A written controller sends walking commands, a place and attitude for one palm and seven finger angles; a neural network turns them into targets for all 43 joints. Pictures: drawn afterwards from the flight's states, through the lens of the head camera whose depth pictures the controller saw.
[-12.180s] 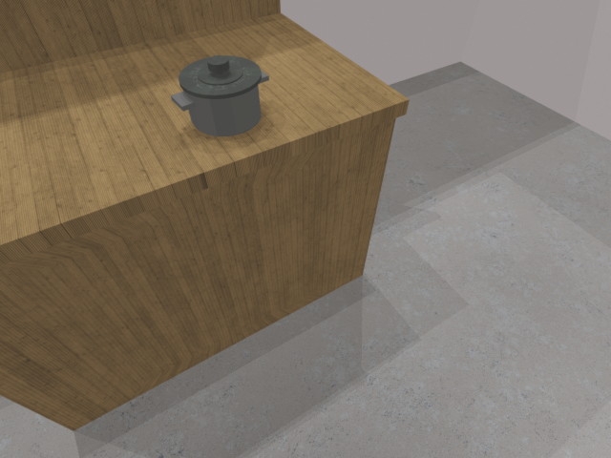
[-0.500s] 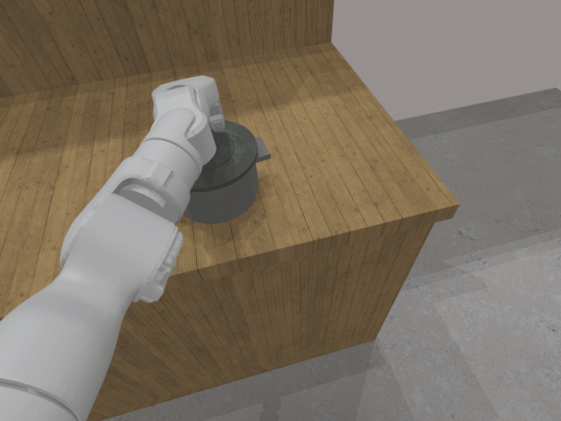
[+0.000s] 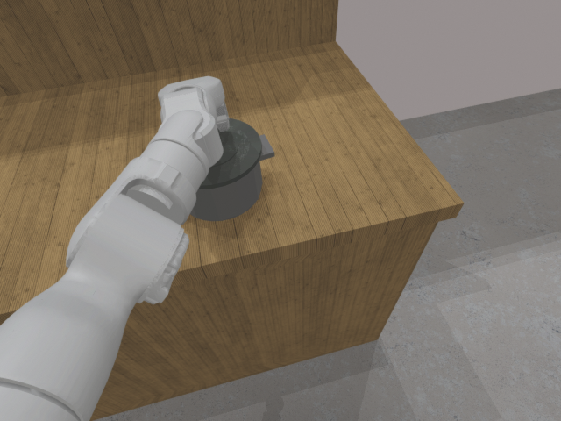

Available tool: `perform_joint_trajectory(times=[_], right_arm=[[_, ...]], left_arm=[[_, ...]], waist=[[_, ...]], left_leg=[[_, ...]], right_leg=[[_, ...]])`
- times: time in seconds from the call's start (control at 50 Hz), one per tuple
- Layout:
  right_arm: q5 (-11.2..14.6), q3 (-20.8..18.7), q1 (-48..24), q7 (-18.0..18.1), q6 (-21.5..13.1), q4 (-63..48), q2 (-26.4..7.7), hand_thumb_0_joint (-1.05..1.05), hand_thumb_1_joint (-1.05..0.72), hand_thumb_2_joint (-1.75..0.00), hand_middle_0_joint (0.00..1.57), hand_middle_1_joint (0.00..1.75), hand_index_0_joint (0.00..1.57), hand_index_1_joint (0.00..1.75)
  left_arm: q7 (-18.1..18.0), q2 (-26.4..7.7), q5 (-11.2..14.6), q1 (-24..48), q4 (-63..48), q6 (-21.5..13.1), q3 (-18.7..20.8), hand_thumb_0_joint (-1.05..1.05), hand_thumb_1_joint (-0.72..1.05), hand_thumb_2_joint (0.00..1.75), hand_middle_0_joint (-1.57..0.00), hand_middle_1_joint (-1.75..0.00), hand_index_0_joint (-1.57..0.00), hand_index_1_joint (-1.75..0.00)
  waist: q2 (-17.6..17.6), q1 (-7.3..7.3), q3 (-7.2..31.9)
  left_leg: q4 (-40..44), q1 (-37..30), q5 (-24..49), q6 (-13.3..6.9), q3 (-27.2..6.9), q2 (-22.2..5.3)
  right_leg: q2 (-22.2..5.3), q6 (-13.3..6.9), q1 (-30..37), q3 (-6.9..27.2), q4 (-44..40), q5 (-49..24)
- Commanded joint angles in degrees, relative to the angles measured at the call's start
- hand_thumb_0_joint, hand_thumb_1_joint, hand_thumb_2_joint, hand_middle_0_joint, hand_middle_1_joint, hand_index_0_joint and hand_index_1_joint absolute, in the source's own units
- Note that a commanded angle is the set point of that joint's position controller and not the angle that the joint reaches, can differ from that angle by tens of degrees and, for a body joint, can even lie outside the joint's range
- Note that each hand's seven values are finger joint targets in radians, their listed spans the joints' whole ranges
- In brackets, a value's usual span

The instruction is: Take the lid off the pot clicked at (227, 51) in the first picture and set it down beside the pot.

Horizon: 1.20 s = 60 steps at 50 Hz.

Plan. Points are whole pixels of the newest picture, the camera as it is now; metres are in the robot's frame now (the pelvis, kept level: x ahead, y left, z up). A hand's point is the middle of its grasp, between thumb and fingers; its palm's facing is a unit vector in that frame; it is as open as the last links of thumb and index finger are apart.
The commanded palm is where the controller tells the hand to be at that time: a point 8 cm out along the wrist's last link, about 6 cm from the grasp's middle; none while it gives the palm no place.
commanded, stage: lower the open fingers around the knob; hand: left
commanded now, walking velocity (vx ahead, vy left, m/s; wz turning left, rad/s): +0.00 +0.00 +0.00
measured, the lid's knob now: (207, 138) +0.51 +0.08 +0.14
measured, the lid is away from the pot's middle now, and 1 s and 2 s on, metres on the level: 0.00 0.00 0.00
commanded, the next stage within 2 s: close the fingers and squeeze the knob in 0.06 s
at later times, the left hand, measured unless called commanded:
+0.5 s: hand (204, 140) +0.48 +0.08 +0.16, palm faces -0.35 -0.11 -0.93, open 9.6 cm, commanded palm +0.48 +0.09 +0.20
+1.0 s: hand (204, 139) +0.48 +0.08 +0.16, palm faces -0.35 -0.11 -0.93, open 7.5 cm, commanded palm +0.48 +0.09 +0.20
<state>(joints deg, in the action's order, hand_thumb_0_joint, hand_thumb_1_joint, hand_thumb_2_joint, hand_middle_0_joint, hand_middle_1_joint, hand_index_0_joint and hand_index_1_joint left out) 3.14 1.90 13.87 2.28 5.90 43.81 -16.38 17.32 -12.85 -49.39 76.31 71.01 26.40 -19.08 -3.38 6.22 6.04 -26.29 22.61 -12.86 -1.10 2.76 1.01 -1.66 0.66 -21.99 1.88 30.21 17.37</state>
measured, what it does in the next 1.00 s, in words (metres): stands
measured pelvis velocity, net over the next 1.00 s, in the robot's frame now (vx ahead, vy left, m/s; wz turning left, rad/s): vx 0.01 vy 0.00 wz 0.01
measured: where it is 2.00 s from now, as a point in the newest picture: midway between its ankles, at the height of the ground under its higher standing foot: outside the picture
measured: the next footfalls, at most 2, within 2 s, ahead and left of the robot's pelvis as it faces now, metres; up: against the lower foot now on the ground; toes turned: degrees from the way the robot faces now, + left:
none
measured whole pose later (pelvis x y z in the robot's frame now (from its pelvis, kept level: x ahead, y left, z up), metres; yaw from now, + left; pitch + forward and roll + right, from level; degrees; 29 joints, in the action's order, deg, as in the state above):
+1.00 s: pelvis +0.01 +0.00 +0.00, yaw +0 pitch +9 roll +1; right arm 2.9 1.6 12.6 2.0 6.0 43.9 -15.6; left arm 17.8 -12.2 -48.8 73.2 67.4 26.2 -19.3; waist -3.5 5.0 6.1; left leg -25.5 20.7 -13.4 -0.8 2.1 1.0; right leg -1.6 0.4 -19.8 1.3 29.1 18.0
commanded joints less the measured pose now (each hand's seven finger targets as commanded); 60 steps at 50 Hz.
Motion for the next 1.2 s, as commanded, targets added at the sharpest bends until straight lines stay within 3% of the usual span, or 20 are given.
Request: perform_joint_trajectory(times=[0.0, 0.04, 0.08, 0.12, 0.14, 0.16, 0.2, 0.24, 0.34, 0.46, 0.56, 0.6, 0.64, 0.72, 0.8, 0.86, 0.9, 0.94, 1.1, 1.18], right_arm=[[-0.5, -2.28, -0.04, 0.48, -2.22, -5.23, -7.38, 0.0, -0.9, -0.9, 0.2, 0.3, 0.2, 0.3], [-0.32, -2.01, -0.14, 0.55, -2.02, -5.06, -7.43, 0.0, -0.9, -0.9, 0.2, 0.3, 0.2, 0.3], [-0.17, -2.05, -0.37, 0.49, -2.13, -4.8, -7.19, 0.0, -0.9, -0.9, 0.2, 0.3, 0.2, 0.3], [-0.51, -2.22, -0.19, 0.57, -2.29, -5.07, -7.38, 0.0, -0.9, -0.9, 0.2, 0.3, 0.2, 0.3], [-0.45, -2.08, -0.61, 0.52, -2.38, -5.43, -7.06, 0.0, -0.9, -0.9, 0.2, 0.3, 0.2, 0.3], [-0.54, -2.09, -0.42, 0.46, -2.57, -5.44, -6.86, 0.0, -0.9, -0.9, 0.2, 0.3, 0.2, 0.3], [-0.47, -2.27, -0.05, 0.47, -2.27, -4.98, -7.15, 0.0, -0.9, -0.9, 0.2, 0.3, 0.2, 0.3], [-0.36, -1.98, -0.57, 0.52, -2.3, -5.09, -7.16, 0.0, -0.9, -0.9, 0.2, 0.3, 0.2, 0.3], [-0.42, -2.2, -0.63, 0.54, -2.66, -5.44, -6.76, 0.0, -0.9, -0.9, 0.2, 0.3, 0.2, 0.3], [-0.21, -2.05, -0.8, 0.73, -2.63, -4.78, -6.71, 0.0, -0.9, -0.9, 0.2, 0.3, 0.2, 0.3], [-0.43, -2.18, -0.95, 0.6, -2.77, -5.12, -6.63, 0.0, -0.9, -0.9, 0.2, 0.3, 0.2, 0.3], [-0.31, -2.5, -0.98, 0.31, -2.94, -5.26, -6.3, 0.0, -0.9, -0.9, 0.2, 0.3, 0.2, 0.3], [-0.35, -2.33, -0.77, 0.4, -2.54, -4.72, -6.75, 0.0, -0.9, -0.9, 0.2, 0.3, 0.2, 0.3], [-0.64, -2.55, -1.12, 0.19, -2.74, -5.44, -6.48, 0.0, -0.9, -0.9, 0.2, 0.3, 0.2, 0.3], [-0.28, -2.68, -1.57, -0.08, -2.28, -5.72, -6.18, 0.0, -0.9, -0.9, 0.2, 0.3, 0.2, 0.3], [-0.33, -2.14, -1.78, 0.23, -1.58, -5.18, -6.68, 0.0, -0.9, -0.9, 0.2, 0.3, 0.2, 0.3], [-0.38, -2.6, -1.68, 0.1, -1.81, -5.53, -6.16, 0.0, -0.9, -0.9, 0.2, 0.3, 0.2, 0.3], [-0.5, -2.43, -1.45, 0.23, -1.44, -5.08, -6.63, 0.0, -0.9, -0.9, 0.2, 0.3, 0.2, 0.3], [-0.3, -2.43, -1.13, 0.64, -1.16, -5.38, -6.76, 0.0, -0.9, -0.9, 0.2, 0.3, 0.2, 0.3], [-0.47, -2.18, -1.1, 0.67, -1.31, -5.54, -6.74, 0.0, -0.9, -0.9, 0.2, 0.3, 0.2, 0.3]], left_arm=[[-0.45, -10.11, 0.12, 24.61, -5.99, 0.22, 2.53, 0.0, -0.36, 1.68, -0.88, -0.08, -0.88, -0.08], [-0.3, -10.46, -0.13, 24.42, -5.05, 0.56, 2.4, 0.0, -0.36, 1.68, -0.88, -0.08, -0.88, -0.08], [-0.2, -7.68, -0.25, 24.36, -4.08, 0.83, 0.56, 0.0, -0.36, 1.68, -0.88, -0.08, -0.88, -0.08], [-0.21, -11.1, -0.3, 24.93, -6.29, -0.01, 2.89, 0.0, -0.36, 1.68, -0.88, -0.08, -0.88, -0.08], [-0.03, -9.22, -0.24, 24.72, -6.79, -0.12, 1.6, 0.0, -0.36, 1.68, -0.88, -0.08, -0.88, -0.08], [0.04, -8.13, 0.08, 24.69, -7.22, -0.21, 1.15, 0.0, -0.1, 1.0, -0.51, -0.71, -0.51, -0.71], [0.3, -7.23, 0.39, 23.43, -5.51, -0.01, 0.93, 0.0, -0.09, 1.01, -0.51, -0.74, -0.51, -0.74], [0.05, -9.3, 0.42, 25.08, -6.47, -0.19, 1.73, 0.0, -0.07, 1.01, -0.51, -0.78, -0.51, -0.78], [-0.06, -9.25, -0.08, 25.04, -9.24, -1.24, 1.55, 0.0, -0.02, 1.01, -0.52, -0.85, -0.52, -0.85], [-0.79, -9.33, 0.21, 24.88, -6.56, -0.64, 1.58, 0.0, 0.04, 0.99, -0.54, -0.92, -0.54, -0.92], [-0.75, -10.15, 0.09, 25.38, -8.98, -1.01, 2.17, 0.0, 0.09, 0.97, -0.57, -0.96, -0.57, -0.96], [-0.6, -7.13, 0.56, 25.11, -9.87, -1.37, 0.65, 0.0, 0.11, 0.96, -0.58, -0.98, -0.58, -0.98], [-0.67, -9.56, 0.29, 23.83, -7.87, -0.76, 2.04, 0.0, 0.14, 0.95, -0.59, -0.99, -0.59, -0.99], [-0.31, -9.88, 0.25, 23.11, -11.01, -1.38, 2.5, 0.0, 0.19, 0.92, -0.61, -1.01, -0.61, -1.01], [-0.17, -7.21, 0.44, 22.9, -11.43, -1.06, 0.96, 0.0, 0.24, 0.89, -0.64, -1.03, -0.64, -1.03], [-0.34, -10.36, 0.03, 21.71, -8.68, 0.04, 2.58, 0.0, 0.27, 0.86, -0.67, -1.04, -0.67, -1.04], [-0.29, -6.98, 0.2, 23.55, -10.8, -0.38, 0.91, 0.0, 0.3, 0.84, -0.68, -1.05, -0.68, -1.05], [-0.23, -10.18, -0.29, 23.12, -9.99, -0.14, 2.57, 0.0, 0.33, 0.81, -0.7, -1.05, -0.7, -1.05], [0.08, -8.91, -0.38, 22.13, -7.62, -0.08, 2.04, 0.0, 0.45, 0.69, -0.77, -1.05, -0.77, -1.05], [0.08, -10.18, -1.02, 21.71, -7.74, -0.03, 2.16, 0.0, 0.52, 0.61, -0.81, -1.05, -0.81, -1.05]], waist=[[10.09, 0.56, 18.3], [10.88, 0.88, 17.46], [10.44, 1.51, 15.72], [10.66, 0.71, 18.09], [9.21, 0.72, 18.43], [8.99, 0.68, 18.16], [10.71, 1.14, 16.02], [9.98, 1.08, 15.77], [9.14, 0.53, 19.0], [9.32, 0.75, 16.78], [9.46, 0.24, 19.84], [8.37, 0.28, 19.92], [10.34, 0.48, 17.91], [8.72, -0.48, 21.47], [9.21, -0.31, 19.28], [10.59, -0.22, 16.86], [8.96, 0.06, 18.68], [9.7, 0.15, 18.24], [10.97, 0.67, 16.37], [9.28, 0.34, 17.21]], left_leg=[[0.0, -13.71, 14.33, -3.49, -0.85, 2.25], [0.06, -12.92, 14.12, -3.52, -0.63, 2.31], [0.0, -13.24, 13.24, -3.47, -0.78, 2.28], [0.04, -13.78, 14.63, -3.52, -0.86, 2.17], [-0.09, -14.19, 14.97, -3.49, -0.66, 2.35], [-0.11, -14.67, 15.74, -3.47, -0.86, 2.35], [-0.14, -13.75, 14.86, -3.5, -0.74, 2.27], [0.24, -13.18, 13.29, -3.47, -0.81, 2.49], [-0.19, -15.09, 16.34, -3.51, -0.82, 2.34], [0.3, -14.0, 14.17, -3.52, -0.75, 2.53], [-0.19, -15.2, 17.2, -3.59, -0.7, 2.53], [-0.39, -16.14, 17.86, -3.52, -0.91, 2.38], [-0.21, -14.8, 17.32, -3.58, -0.75, 2.37], [-1.01, -17.12, 22.06, -3.65, -0.62, 2.34], [-0.68, -16.26, 20.93, -3.56, -0.5, 2.3], [-0.06, -14.22, 18.69, -3.54, -0.21, 2.61], [-0.72, -16.09, 20.44, -3.54, -0.31, 2.42], [-0.46, -15.67, 20.06, -3.54, -0.36, 2.28], [0.16, -13.85, 17.23, -3.45, -0.11, 2.33], [-0.01, -14.52, 18.21, -3.41, -0.32, 2.37]], right_leg=[[3.26, -1.43, 3.15, -3.2, -3.49, -21.68], [3.25, -1.27, 3.17, -3.15, -3.32, -22.17], [3.37, -1.3, 1.35, -3.32, -3.56, -20.78], [3.19, -1.38, 3.35, -3.16, -3.27, -22.08], [3.14, -1.43, 3.12, -3.06, -3.1, -22.45], [3.2, -1.47, 2.86, -3.32, -3.1, -22.73], [3.39, -1.4, 1.92, -3.48, -3.66, -22.29], [3.33, -1.33, 2.36, -3.24, -3.66, -21.35], [3.17, -1.5, 3.9, -3.17, -3.12, -23.67], [3.28, -1.44, 3.16, -3.1, -3.61, -22.32], [3.18, -1.44, 5.2, -2.91, -3.16, -25.34], [3.17, -1.59, 4.33, -3.2, -3.32, -25.0], [3.35, -1.42, 4.39, -3.24, -3.37, -25.21], [3.06, -1.57, 6.23, -3.02, -2.79, -28.77], [3.11, -1.58, 5.48, -3.35, -3.27, -27.81], [3.18, -1.52, 5.58, -3.3, -3.47, -27.33], [3.14, -1.66, 5.0, -3.39, -3.45, -27.69], [3.17, -1.64, 5.27, -3.47, -3.35, -27.77], [3.14, -1.58, 4.82, -3.63, -4.21, -25.96], [3.22, -1.65, 4.89, -3.36, -3.82, -26.1]])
